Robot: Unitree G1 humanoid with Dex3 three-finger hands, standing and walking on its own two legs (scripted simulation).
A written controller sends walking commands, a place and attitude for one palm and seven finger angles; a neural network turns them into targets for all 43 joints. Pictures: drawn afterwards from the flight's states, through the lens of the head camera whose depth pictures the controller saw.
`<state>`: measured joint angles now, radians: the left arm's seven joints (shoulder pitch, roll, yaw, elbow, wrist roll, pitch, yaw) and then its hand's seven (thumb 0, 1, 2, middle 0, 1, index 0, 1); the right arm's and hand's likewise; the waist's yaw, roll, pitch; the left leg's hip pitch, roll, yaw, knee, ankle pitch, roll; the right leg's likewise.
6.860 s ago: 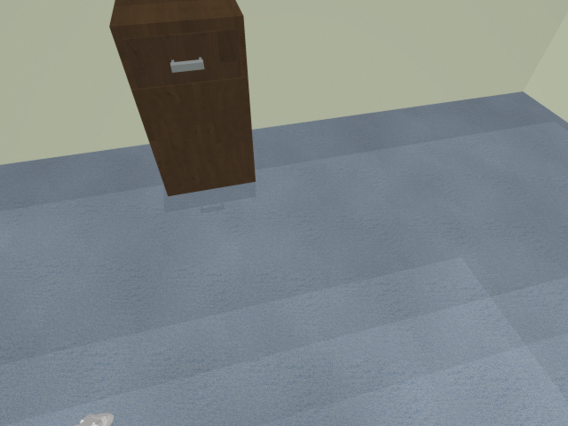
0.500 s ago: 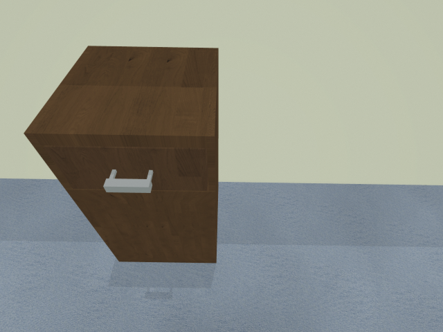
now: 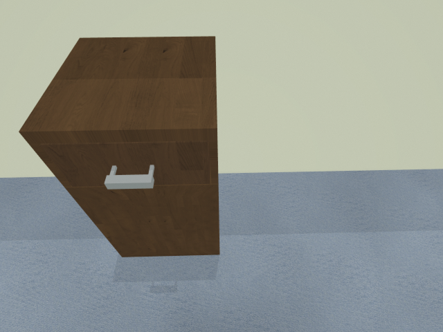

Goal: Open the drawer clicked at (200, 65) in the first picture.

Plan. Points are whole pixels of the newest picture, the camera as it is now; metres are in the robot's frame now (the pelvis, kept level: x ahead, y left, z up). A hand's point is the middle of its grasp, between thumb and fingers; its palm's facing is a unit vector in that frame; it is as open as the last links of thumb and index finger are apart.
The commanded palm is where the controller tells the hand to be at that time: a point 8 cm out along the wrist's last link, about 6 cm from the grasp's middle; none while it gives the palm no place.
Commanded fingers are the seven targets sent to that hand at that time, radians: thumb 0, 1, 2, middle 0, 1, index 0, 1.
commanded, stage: look again from close up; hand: left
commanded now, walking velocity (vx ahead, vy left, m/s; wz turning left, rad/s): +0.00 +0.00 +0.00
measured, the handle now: (131, 175) +0.49 +0.26 -0.09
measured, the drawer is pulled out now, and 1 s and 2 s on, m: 0.00 0.00 0.00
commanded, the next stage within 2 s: raise the hand with hooked fingers in 0.38 s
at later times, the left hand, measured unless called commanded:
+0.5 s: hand out of the picture -0.03 +0.20 -0.17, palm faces +0.01 -0.97 -0.22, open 7.4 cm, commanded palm +0.08 +0.25 -0.06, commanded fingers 0.00 0.85 0.88 -0.20 -0.33 -0.20 -0.33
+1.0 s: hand out of the picture +0.11 +0.23 -0.06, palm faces +0.00 -0.09 -1.00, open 9.1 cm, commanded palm +0.12 +0.24 +0.01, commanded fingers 0.00 0.27 0.63 -0.25 -0.70 -0.25 -0.70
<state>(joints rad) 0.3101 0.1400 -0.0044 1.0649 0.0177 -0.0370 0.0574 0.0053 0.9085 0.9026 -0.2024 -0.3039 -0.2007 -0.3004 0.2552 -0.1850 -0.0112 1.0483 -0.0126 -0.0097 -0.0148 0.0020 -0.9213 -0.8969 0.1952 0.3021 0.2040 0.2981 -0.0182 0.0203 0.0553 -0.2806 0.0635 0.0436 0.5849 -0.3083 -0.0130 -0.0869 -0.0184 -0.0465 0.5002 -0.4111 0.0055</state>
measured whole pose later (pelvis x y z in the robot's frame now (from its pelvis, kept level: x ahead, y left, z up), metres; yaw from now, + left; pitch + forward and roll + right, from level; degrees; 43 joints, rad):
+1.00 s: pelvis -0.07 -0.03 -0.06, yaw +2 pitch +11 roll +1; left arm 0.40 0.36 -0.02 0.05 1.07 -0.09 0.46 0.00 0.48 0.73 -0.25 -0.57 -0.25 -0.57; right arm 0.05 -0.25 -0.06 0.55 -0.08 0.02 -0.03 0.01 -0.91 -0.90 0.19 0.30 0.20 0.30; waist 0.11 0.02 -0.12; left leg -0.79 0.07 -0.01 0.95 -0.35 -0.02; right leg -0.64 -0.01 -0.06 1.02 -0.57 -0.04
